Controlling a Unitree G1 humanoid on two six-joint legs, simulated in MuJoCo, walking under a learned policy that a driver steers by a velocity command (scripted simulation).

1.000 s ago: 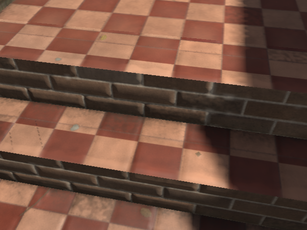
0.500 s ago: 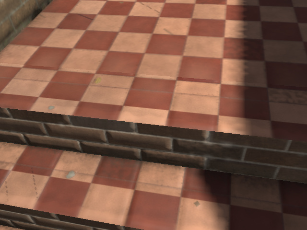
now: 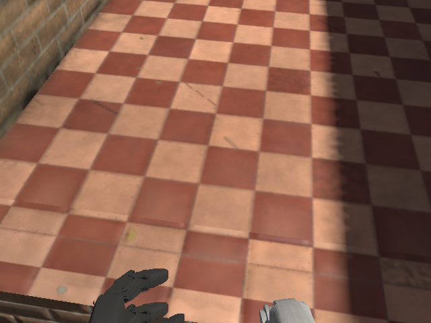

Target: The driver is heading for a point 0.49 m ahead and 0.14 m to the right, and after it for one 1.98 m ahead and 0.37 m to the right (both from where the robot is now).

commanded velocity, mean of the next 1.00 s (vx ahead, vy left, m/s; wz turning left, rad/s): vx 0.50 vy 0.00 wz -0.23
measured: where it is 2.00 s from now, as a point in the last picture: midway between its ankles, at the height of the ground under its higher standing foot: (265, 165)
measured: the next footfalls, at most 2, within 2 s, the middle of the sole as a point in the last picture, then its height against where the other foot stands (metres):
right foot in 0.20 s outside the picture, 0.20 m higher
left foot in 0.72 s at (178, 256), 0.20 m higher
